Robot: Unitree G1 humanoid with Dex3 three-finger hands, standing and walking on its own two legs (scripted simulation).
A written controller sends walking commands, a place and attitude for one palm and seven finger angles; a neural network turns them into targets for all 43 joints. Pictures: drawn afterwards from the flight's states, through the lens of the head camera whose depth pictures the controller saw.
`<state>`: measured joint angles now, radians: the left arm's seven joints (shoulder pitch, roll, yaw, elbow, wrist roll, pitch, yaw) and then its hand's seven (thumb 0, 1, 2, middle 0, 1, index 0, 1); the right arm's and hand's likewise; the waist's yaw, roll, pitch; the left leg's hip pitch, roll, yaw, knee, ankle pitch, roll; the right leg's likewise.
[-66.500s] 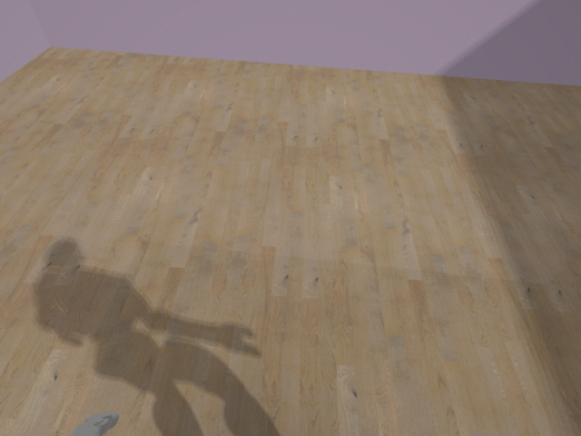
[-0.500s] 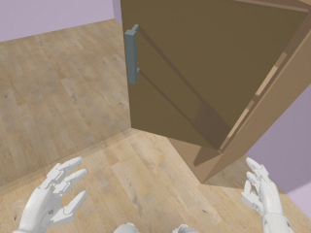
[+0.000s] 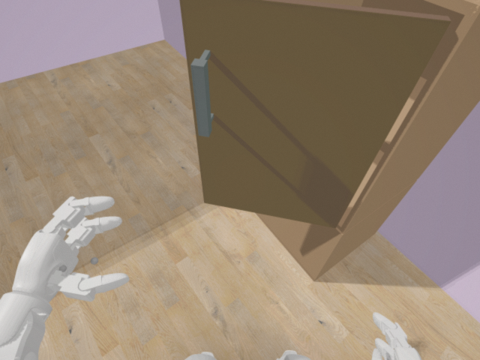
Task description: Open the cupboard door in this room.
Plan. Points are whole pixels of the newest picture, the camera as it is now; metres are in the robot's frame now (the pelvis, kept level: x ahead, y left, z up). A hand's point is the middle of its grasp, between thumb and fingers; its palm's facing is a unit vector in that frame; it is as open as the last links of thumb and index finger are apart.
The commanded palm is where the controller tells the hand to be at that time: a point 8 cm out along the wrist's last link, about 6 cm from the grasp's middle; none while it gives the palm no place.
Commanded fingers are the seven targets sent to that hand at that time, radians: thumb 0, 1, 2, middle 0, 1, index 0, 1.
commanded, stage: raise the hand with hooked fingers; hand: left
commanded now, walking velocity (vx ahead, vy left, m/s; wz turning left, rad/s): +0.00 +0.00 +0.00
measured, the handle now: (205, 95) +0.56 +0.10 +0.14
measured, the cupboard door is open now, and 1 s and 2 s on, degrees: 43 43 43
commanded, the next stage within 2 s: move the hooked fingers beside the handle in 1.14 s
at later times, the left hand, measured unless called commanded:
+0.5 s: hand (70, 208) +0.29 +0.26 +0.14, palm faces -0.09 -0.99 -0.08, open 13.9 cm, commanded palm +0.27 +0.31 +0.14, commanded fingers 0.00 -0.50 0.30 -0.30 -1.20 -0.30 -1.20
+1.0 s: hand (75, 187) +0.31 +0.25 +0.15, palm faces -0.08 -1.00 -0.05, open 14.0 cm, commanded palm +0.29 +0.30 +0.16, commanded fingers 0.00 -0.50 0.30 -0.30 -1.20 -0.30 -1.20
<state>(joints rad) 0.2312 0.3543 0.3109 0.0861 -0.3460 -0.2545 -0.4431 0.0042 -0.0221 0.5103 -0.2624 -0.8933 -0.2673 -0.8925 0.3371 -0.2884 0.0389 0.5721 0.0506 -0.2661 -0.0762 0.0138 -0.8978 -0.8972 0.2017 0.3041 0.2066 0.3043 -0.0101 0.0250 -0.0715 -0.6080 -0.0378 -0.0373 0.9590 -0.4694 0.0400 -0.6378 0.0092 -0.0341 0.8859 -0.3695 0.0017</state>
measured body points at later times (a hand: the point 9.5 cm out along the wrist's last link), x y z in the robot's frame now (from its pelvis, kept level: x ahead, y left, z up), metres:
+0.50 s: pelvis +0.02 +0.00 +0.02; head +0.03 +0.00 +0.47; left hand +0.29 +0.31 +0.14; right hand +0.20 -0.23 -0.04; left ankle +0.01 +0.09 -0.69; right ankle +0.05 -0.13 -0.69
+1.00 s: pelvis +0.02 -0.02 +0.03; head +0.03 -0.02 +0.48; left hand +0.31 +0.31 +0.16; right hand +0.18 -0.27 -0.04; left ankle +0.01 +0.09 -0.69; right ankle +0.05 -0.13 -0.69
